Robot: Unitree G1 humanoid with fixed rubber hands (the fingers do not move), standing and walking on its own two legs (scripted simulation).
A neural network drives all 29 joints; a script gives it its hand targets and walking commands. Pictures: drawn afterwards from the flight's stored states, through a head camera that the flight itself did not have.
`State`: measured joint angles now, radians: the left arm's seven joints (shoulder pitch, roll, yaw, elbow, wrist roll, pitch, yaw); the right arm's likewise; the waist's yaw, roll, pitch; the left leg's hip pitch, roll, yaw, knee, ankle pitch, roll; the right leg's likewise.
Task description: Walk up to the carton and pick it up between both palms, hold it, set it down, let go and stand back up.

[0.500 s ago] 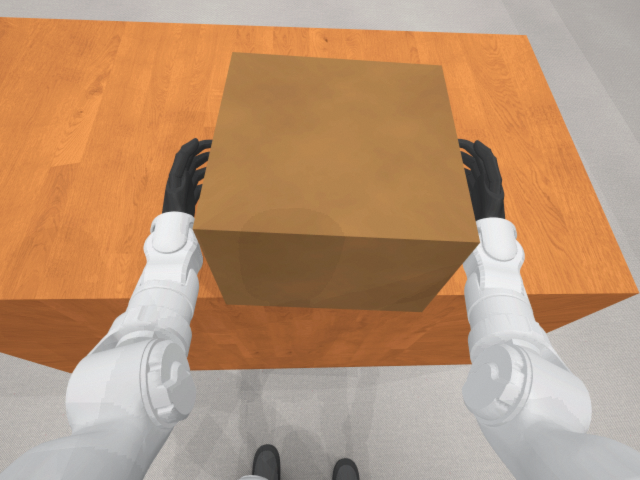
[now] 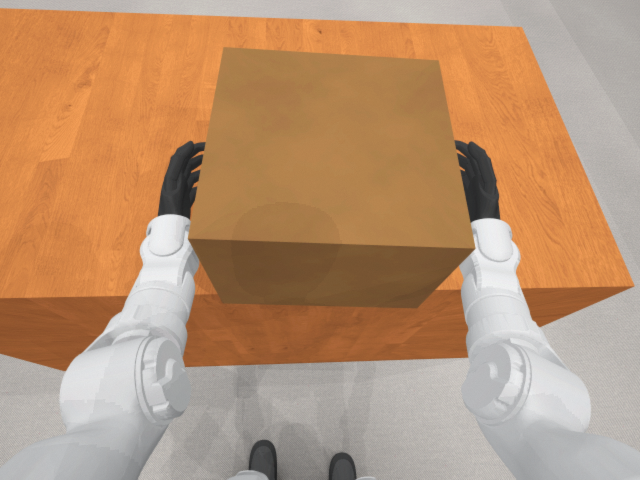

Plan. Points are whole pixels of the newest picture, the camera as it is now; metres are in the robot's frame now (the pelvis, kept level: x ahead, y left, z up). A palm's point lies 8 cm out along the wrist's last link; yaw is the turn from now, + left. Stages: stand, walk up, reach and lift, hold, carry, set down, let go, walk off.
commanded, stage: set down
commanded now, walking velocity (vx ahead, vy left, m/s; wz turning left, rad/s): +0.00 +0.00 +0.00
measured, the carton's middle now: (326, 186) +0.49 +0.00 -0.01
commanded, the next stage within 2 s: none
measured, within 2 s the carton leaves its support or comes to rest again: neither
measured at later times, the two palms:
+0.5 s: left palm (162, 199) +0.45 +0.21 +0.01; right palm (483, 190) +0.46 -0.21 +0.03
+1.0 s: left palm (144, 191) +0.44 +0.23 +0.03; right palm (518, 177) +0.46 -0.24 +0.06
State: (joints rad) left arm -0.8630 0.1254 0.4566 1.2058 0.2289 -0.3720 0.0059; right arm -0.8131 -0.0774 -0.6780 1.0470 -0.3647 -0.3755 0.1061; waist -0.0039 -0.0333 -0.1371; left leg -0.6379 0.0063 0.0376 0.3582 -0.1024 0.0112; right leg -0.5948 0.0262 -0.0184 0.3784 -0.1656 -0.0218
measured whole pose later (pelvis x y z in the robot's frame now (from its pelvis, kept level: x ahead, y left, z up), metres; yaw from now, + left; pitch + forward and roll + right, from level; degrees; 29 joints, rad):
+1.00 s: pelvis -0.04 -0.01 -0.04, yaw -1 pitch +32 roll -2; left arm -1.07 0.38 -0.15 1.23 -0.39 -0.17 0.04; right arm -1.08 -0.50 0.16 1.28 0.55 -0.21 0.08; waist 0.03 -0.03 -0.30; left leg -1.08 0.05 0.01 0.72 -0.20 0.00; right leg -1.02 0.06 -0.05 0.68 -0.24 -0.03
